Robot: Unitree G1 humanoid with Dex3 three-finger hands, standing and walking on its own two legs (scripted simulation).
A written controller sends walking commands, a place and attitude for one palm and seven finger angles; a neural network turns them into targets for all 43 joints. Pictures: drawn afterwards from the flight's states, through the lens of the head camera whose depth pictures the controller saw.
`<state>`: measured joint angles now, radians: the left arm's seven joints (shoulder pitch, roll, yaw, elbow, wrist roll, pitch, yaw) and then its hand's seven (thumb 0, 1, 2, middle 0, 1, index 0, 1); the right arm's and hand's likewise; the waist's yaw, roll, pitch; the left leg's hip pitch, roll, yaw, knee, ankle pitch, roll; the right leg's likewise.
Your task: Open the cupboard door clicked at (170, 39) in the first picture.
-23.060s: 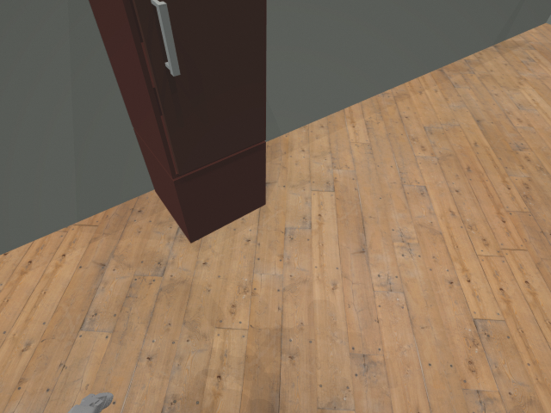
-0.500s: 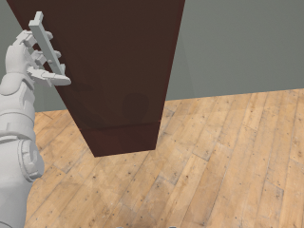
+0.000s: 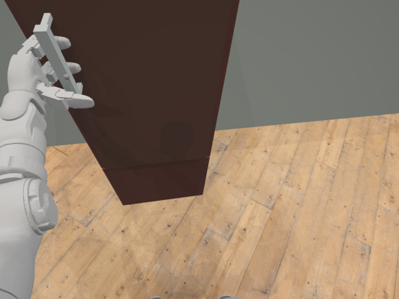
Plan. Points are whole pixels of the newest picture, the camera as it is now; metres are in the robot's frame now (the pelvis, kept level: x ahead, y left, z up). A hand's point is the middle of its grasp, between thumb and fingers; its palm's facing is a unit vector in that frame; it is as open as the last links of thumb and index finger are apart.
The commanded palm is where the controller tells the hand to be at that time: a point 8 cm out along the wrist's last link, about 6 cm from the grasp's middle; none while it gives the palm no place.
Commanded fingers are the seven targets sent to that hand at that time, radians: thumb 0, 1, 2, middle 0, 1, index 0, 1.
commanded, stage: close the thumb around the handle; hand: left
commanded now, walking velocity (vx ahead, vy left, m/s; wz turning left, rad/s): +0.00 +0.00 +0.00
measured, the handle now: (64, 64) +0.54 +0.24 +0.14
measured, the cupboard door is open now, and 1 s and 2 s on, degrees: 0 0 48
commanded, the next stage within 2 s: pull the door open along its arc in 0.78 s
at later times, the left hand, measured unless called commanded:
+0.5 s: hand (70, 78) +0.50 +0.22 +0.14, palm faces +0.09 -1.00 +0.01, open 9.1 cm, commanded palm +0.48 +0.27 +0.14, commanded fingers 0.00 0.73 0.83 -0.39 -1.33 -0.39 -1.33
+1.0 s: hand (76, 80) +0.50 +0.21 +0.14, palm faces +0.08 -1.00 +0.01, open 5.2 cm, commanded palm +0.46 +0.25 +0.14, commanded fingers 0.00 0.90 0.90 -0.40 -1.35 -0.40 -1.35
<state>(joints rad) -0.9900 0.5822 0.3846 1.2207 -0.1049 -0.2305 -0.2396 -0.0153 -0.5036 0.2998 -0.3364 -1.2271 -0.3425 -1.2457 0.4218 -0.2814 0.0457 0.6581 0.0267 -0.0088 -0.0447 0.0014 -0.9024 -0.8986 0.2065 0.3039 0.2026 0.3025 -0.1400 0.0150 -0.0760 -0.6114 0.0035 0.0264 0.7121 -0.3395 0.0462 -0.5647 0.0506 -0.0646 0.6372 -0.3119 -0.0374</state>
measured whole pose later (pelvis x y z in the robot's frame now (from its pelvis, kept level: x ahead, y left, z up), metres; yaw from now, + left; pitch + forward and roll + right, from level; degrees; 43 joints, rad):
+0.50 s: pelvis +0.00 +0.01 +0.00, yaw -1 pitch +13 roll -2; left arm -0.94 0.55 0.40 1.17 -0.11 -0.24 -0.22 -0.01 0.20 0.60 -0.36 -1.28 -0.35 -1.28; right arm 0.43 -0.28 0.04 0.65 0.02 -0.01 -0.04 0.00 -0.90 -0.90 0.21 0.30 0.20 0.30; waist -0.14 0.02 -0.09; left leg -0.60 0.00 0.04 0.72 -0.35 0.05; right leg -0.56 0.05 -0.05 0.64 -0.32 -0.03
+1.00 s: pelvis +0.00 +0.00 +0.00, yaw -1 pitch +13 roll -2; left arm -0.91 0.53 0.40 1.13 -0.11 -0.23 -0.21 -0.01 0.78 0.87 -0.40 -1.35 -0.40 -1.35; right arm 0.42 -0.28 0.04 0.63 0.03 0.01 -0.04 0.00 -0.90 -0.90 0.21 0.30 0.20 0.30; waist -0.14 0.02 -0.08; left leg -0.59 0.01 0.05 0.71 -0.35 0.05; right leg -0.55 0.06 -0.04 0.64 -0.31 -0.03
